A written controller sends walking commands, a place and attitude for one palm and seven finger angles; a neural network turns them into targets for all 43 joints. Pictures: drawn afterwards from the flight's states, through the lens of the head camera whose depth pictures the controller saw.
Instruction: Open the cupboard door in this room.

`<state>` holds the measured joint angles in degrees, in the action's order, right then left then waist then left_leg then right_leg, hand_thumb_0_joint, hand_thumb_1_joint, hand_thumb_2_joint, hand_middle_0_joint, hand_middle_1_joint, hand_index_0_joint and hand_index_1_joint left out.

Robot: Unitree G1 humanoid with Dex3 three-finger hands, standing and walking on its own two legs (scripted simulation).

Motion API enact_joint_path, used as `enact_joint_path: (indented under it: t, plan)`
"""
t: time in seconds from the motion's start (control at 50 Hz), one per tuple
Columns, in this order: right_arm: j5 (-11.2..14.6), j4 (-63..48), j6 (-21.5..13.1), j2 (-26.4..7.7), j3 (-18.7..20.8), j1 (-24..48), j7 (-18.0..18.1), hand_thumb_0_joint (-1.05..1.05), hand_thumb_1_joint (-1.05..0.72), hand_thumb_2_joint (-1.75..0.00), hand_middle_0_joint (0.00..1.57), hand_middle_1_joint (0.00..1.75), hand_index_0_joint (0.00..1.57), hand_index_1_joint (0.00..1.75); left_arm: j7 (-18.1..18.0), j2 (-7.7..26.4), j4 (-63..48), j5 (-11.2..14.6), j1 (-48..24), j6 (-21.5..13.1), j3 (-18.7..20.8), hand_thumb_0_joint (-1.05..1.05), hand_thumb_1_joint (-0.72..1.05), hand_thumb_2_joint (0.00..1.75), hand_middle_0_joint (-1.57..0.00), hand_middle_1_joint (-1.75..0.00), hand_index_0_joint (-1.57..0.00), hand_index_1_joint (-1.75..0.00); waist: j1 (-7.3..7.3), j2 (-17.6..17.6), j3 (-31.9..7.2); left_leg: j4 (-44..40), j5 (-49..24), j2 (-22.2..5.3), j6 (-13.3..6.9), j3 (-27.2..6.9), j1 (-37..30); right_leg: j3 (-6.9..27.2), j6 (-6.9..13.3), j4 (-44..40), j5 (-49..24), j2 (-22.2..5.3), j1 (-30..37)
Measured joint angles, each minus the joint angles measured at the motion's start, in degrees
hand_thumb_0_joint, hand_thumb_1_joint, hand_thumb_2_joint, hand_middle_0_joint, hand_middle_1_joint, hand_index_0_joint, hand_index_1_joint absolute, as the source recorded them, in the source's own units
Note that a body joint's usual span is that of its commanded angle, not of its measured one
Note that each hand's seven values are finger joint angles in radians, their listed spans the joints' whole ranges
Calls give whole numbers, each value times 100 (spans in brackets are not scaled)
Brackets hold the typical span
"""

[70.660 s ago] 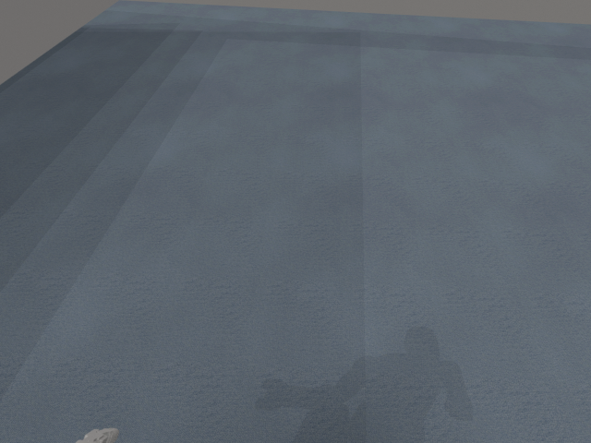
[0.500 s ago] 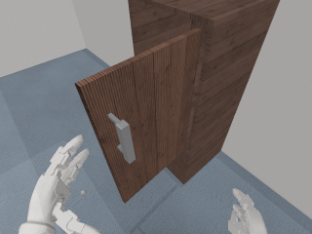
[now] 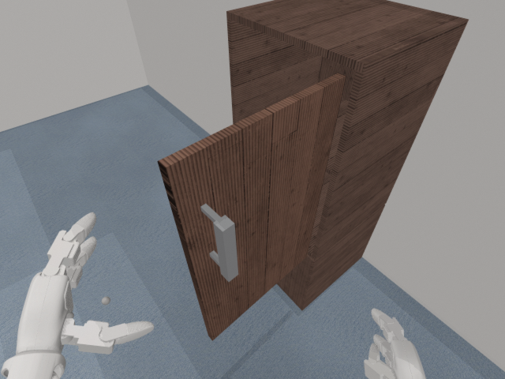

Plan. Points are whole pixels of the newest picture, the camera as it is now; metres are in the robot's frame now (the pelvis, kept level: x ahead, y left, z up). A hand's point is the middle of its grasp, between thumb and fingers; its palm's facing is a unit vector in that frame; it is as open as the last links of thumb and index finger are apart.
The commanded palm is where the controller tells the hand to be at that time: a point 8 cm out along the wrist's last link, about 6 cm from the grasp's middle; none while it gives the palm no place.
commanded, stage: draw the hand back to the body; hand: left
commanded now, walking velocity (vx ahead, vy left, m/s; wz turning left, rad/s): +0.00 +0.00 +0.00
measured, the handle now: (219, 243) +0.31 +0.10 +0.07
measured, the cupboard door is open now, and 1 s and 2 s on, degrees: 93 93 93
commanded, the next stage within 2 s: step back with the hand held close in 0.84 s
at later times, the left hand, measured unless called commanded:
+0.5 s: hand (66, 249) +0.21 +0.26 +0.16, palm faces +0.45 -0.80 -0.40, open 8.6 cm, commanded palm +0.16 +0.30 +0.18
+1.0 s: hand (80, 258) +0.20 +0.24 +0.17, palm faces +0.44 -0.80 -0.39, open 7.4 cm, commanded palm +0.16 +0.27 +0.18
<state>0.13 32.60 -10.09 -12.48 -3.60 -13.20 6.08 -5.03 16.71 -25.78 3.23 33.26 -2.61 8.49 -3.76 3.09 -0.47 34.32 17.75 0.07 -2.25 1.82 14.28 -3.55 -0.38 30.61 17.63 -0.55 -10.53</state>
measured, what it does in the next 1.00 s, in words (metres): stands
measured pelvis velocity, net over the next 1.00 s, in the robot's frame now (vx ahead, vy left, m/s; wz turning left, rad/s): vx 0.01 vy -0.02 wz -0.02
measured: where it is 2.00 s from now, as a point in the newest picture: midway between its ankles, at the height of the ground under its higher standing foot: outside the picture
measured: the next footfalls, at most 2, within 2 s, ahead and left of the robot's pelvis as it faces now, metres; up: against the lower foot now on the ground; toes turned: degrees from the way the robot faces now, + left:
none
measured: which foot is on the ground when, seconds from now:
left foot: down 0.00-1.00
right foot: down 0.00-1.00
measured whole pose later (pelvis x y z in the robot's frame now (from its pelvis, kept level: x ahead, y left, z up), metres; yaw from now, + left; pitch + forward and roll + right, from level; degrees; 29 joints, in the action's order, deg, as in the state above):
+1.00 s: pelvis +0.01 -0.02 +0.01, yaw -1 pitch -5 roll -1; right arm -0.2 37.2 -5.1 -13.1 -0.8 -10.7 4.7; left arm -6.0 18.9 -20.8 3.7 26.1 -4.7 18.9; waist -4.3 4.1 1.9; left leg 22.7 12.9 -1.3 -0.4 2.4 4.6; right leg -2.9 1.3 19.6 13.0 1.2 -1.6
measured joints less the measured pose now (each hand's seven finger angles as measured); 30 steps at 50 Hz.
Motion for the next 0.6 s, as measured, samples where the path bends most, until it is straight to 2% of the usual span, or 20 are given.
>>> enact_joint_path:
  t: [0.24,0.5,0.6]
  plan:
    - [-86,248,275,4,57,137,-136,1,-91,-89,20,30,20,30,-170,138,144,-96,-287,-14,449,0,22,61,-18,-30,-19,-30,-47,-44,175,-848,-275,95,-37,126,-735,124,-56,-750,-265,-67,651]
    - [-59,353,512,-54,208,239,-179,1,-91,-89,20,30,20,30,-178,300,293,-7,-679,-29,1036,1,67,80,-20,-30,-20,-30,-88,1,191,-1084,-339,48,19,143,-971,146,-8,-976,-333,-11,868]
    - [-53,361,553,-71,234,262,-205,1,-91,-89,20,30,20,30,-165,230,370,26,-747,-83,1081,1,80,86,-21,-30,-21,-30,-66,39,211,-1147,-385,26,48,136,-1005,140,22,-1008,-358,14,886]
